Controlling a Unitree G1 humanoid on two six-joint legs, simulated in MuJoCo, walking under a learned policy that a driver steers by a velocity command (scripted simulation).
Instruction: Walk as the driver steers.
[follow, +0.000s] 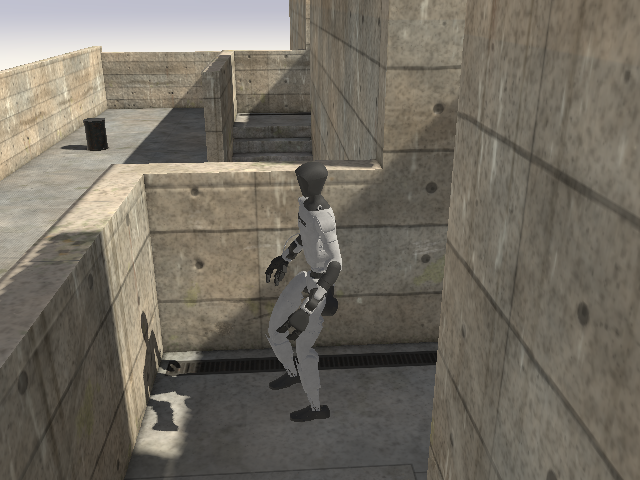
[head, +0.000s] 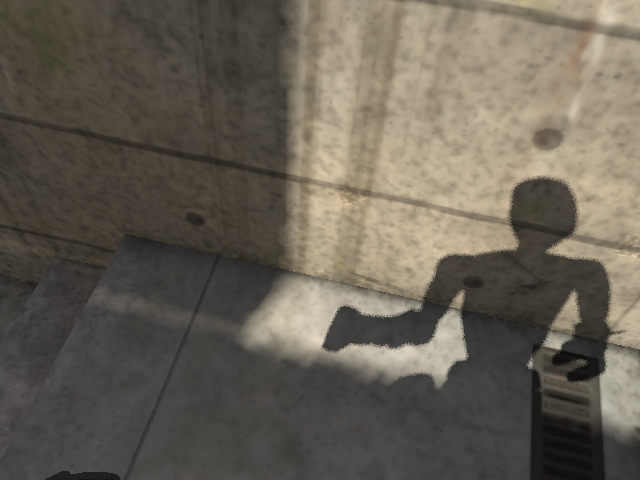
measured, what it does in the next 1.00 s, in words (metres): steps on the spot, turning left: right foot, then left foot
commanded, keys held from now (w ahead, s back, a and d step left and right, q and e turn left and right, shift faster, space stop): no key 0.48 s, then q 0.52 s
